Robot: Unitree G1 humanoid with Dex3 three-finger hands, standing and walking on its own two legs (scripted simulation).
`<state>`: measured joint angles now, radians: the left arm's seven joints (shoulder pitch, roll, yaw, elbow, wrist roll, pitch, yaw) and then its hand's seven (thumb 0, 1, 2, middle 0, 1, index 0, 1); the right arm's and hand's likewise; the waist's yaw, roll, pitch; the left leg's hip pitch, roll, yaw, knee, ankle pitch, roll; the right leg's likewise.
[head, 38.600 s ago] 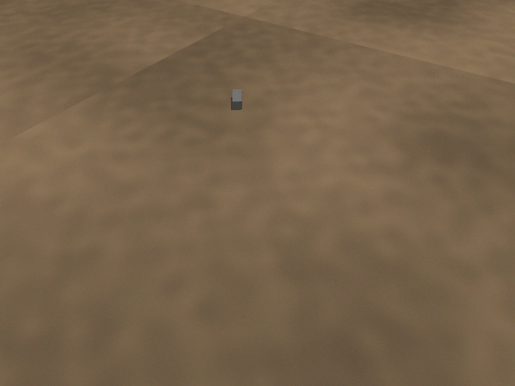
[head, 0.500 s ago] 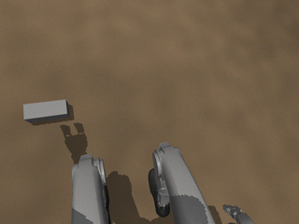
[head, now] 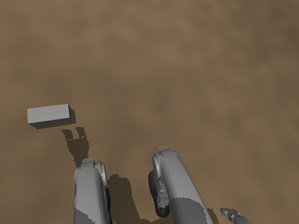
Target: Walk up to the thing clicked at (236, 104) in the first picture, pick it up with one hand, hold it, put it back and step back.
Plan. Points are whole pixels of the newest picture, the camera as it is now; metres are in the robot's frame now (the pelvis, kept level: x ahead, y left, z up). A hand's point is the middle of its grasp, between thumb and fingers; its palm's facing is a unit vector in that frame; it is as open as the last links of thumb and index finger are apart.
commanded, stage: go down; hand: left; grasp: from above
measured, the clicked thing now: (50, 115) +0.54 +0.32 -0.48
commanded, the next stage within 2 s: approach in 0.72 s
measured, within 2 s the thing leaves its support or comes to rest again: neither
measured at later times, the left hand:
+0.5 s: hand out of the picture +0.49 +0.37 -0.03, palm faces -0.44 -0.07 -0.89, open 14.3 cm
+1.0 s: hand out of the picture +0.49 +0.38 -0.03, palm faces -0.45 -0.07 -0.89, open 14.2 cm
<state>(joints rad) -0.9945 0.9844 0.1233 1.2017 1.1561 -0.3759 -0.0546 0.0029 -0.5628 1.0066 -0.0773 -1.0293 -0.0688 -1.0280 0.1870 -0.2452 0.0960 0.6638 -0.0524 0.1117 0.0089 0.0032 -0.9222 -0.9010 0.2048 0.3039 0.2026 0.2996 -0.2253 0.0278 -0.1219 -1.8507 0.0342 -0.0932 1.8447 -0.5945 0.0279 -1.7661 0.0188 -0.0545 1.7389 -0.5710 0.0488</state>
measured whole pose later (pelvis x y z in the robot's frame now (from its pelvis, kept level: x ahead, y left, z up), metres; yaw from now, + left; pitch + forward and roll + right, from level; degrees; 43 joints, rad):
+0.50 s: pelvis +0.01 +0.00 +0.02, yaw +0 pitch +34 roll -9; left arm -0.99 1.00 0.13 1.21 1.15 -0.39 -0.07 0.00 -0.57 1.01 -0.09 -1.01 -0.08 -1.02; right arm 0.20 -0.24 0.10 0.67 -0.05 0.11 0.00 0.00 -0.93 -0.90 0.20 0.30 0.20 0.30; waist -0.23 0.02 -0.12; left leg -1.80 0.04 -0.09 1.80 -0.59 0.03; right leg -1.72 0.02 -0.05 1.68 -0.57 0.05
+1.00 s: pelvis +0.01 +0.00 +0.02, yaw +0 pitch +34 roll -9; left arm -1.01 1.01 0.10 1.27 1.17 -0.40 -0.03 0.00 -0.55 0.98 -0.09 -1.03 -0.08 -1.03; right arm 0.19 -0.25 0.10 0.67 -0.05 0.11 0.01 0.00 -0.92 -0.90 0.20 0.30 0.20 0.30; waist -0.23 0.02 -0.12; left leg -1.78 0.04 -0.09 1.77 -0.60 0.03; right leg -1.69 0.02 -0.05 1.66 -0.57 0.05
